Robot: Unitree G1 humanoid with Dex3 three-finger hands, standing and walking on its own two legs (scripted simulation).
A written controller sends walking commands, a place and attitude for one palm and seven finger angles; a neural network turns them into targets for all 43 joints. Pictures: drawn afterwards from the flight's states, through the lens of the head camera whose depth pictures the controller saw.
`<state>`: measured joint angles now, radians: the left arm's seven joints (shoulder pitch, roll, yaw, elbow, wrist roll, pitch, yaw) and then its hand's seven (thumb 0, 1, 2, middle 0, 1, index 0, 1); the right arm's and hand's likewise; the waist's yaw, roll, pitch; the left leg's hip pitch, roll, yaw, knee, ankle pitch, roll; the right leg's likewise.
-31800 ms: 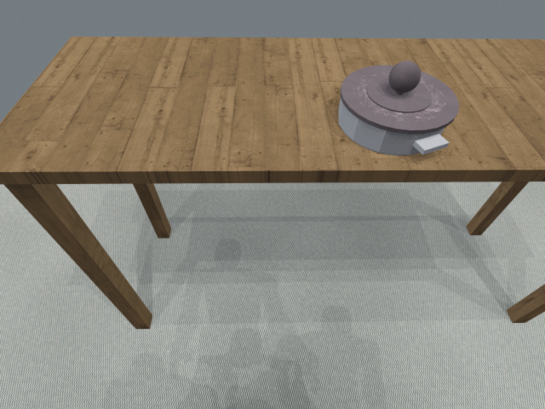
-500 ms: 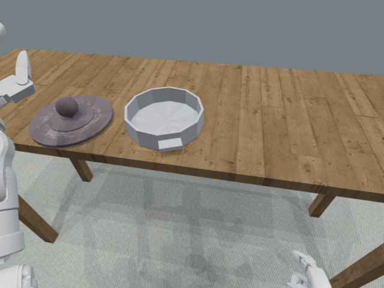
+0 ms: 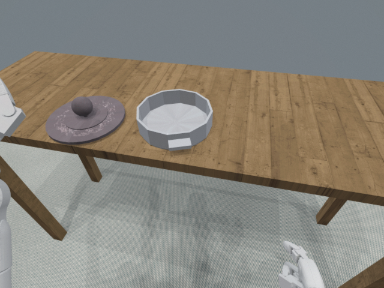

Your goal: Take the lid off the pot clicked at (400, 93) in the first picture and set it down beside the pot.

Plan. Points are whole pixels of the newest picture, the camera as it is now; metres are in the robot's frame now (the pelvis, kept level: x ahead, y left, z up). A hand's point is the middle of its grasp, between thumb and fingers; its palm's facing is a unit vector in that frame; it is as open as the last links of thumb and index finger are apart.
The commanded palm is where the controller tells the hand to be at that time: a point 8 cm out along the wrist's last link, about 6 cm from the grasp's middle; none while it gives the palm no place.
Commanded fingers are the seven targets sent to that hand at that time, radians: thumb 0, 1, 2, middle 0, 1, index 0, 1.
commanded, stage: draw the hand back to the body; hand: left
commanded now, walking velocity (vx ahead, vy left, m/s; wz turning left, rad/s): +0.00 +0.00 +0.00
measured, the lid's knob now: (82, 106) +0.50 +0.36 +0.12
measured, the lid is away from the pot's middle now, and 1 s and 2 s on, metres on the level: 0.25 0.25 0.25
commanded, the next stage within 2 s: step back with the hand held close in 0.48 s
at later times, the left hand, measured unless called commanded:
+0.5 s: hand out of the picture +0.16 +0.25 +0.30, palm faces +0.54 -0.78 -0.31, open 7.4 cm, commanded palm +0.11 +0.29 +0.29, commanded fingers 0.00 0.90 0.90 -0.20 -0.30 -0.20 -0.30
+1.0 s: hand out of the picture +0.15 +0.26 +0.27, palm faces +0.44 -0.73 -0.52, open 7.4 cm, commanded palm +0.08 +0.32 +0.29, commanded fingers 0.00 0.90 0.90 -0.20 -0.30 -0.20 -0.30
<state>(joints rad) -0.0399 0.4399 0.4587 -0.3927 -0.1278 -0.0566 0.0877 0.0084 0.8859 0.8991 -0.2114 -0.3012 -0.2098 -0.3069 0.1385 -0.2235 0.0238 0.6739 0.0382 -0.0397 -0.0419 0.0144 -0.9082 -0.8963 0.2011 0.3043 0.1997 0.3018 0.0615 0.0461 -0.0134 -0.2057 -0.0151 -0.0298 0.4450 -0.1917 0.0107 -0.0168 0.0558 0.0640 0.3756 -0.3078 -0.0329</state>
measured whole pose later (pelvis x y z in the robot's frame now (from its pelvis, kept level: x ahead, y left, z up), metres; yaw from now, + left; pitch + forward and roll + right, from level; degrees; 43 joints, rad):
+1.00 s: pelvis -0.05 +0.04 -0.01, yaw +0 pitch +1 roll -3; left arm 0.44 0.56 0.61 -0.81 -0.10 -0.24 0.12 0.01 0.89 0.90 -0.22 -0.30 -0.21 -0.31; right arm 0.19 -0.23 -0.04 0.57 0.04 0.01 -0.05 0.01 -0.91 -0.90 0.20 0.30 0.20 0.30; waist -0.02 0.03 0.04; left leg -0.41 -0.03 -0.03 0.53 -0.14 0.06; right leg -0.22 0.04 0.05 0.48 -0.28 0.02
